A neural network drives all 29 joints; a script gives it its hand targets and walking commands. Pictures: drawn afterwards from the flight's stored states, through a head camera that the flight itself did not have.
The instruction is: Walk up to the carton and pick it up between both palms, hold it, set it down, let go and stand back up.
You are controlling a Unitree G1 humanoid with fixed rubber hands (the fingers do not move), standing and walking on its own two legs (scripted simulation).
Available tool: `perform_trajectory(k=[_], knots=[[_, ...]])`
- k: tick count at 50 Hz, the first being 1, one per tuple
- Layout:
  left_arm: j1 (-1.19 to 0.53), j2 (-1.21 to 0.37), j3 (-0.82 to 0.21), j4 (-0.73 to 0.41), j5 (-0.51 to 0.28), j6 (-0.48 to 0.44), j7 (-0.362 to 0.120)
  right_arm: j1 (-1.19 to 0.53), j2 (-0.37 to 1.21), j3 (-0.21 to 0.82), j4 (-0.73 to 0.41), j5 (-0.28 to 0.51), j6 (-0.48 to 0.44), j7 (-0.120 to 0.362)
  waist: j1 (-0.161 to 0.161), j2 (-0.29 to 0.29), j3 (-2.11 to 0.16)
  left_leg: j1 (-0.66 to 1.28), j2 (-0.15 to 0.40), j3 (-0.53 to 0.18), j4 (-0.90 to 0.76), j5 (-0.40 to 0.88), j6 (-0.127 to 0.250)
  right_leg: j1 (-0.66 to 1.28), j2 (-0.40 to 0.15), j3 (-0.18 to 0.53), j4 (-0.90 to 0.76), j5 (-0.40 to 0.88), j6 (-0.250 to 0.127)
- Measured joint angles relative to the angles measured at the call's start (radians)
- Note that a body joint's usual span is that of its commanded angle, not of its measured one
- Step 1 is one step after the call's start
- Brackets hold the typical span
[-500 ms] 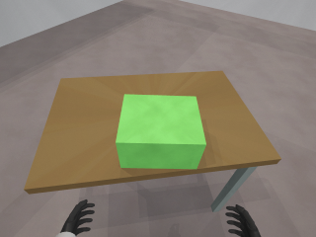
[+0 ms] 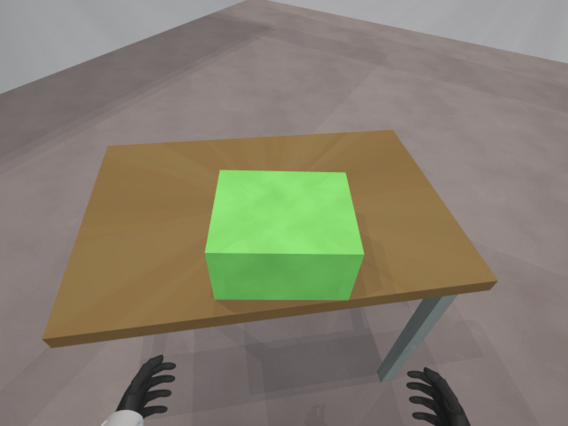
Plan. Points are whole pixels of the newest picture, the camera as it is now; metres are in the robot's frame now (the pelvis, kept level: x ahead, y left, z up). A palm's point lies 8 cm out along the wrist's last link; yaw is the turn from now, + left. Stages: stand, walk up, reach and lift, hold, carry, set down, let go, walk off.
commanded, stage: let go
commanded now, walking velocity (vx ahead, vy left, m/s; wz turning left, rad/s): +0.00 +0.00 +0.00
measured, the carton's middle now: (282, 233) +0.47 +0.02 -0.03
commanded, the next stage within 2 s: stand in 0.04 s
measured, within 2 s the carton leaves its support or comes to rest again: neither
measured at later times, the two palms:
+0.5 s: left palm out of the picture +0.11 +0.24 -0.11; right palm out of the picture +0.04 -0.26 -0.12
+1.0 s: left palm out of the picture +0.09 +0.25 -0.13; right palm out of the picture -0.01 -0.22 -0.13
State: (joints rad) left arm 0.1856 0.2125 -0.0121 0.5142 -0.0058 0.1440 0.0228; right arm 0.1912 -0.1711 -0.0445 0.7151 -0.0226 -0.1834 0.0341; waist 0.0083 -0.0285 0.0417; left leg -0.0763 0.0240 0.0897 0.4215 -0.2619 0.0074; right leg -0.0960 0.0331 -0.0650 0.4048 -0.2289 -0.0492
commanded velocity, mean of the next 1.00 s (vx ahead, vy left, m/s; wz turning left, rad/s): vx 0.00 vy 0.00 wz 0.00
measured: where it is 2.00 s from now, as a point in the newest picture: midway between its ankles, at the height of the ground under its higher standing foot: outside the picture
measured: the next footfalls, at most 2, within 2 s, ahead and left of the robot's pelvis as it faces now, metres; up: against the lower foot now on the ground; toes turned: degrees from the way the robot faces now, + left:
none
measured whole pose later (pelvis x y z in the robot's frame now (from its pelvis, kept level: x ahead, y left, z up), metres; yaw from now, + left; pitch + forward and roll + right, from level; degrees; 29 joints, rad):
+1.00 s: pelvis +0.01 +0.03 +0.00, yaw -7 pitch -1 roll +0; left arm 0.33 0.18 0.03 0.87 0.03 -0.01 0.03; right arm 0.33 -0.20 -0.06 0.95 -0.03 0.02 -0.03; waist -0.01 -0.01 -0.01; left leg -0.13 0.02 0.22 0.45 -0.32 0.04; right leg -0.22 0.04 0.07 0.50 -0.26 -0.01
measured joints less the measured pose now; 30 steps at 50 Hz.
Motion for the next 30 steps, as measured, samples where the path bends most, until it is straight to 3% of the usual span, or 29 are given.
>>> perform_trajectory(k=[3,7,11,30], knots=[[0.000,-0.002,0.001,0.002,-0.001,0.004,-0.001,0.008,-0.001,0.000,-0.015,-0.003,0.011,-0.001,-0.001,0.000,0.002,-0.002,-0.001,-0.001,0.003,0.001,0.000,-0.003,-0.001,-0.001,0.007,-0.002,-0.001],[0.040,0.002,0.019,0.059,0.050,-0.097,-0.024,0.014,-0.027,-0.008,-0.022,-0.030,0.136,-0.015,0.004,0.024,-0.032,-0.065,0.016,0.016,0.053,-0.022,0.000,-0.065,0.012,0.014,0.035,-0.004,0.003],[0.085,0.015,0.042,0.115,0.059,-0.146,-0.038,0.038,-0.059,-0.023,0.007,-0.024,0.195,-0.016,0.002,0.040,-0.044,-0.111,0.027,0.029,0.094,-0.043,0.000,-0.111,0.021,0.027,0.064,-0.011,0.002],[0.139,-0.021,0.039,0.219,0.045,-0.174,-0.022,0.142,-0.054,-0.014,0.110,-0.015,0.194,-0.036,-0.022,0.024,-0.091,-0.108,0.024,0.090,0.071,-0.053,0.015,-0.146,0.023,0.089,0.078,-0.017,0.015]])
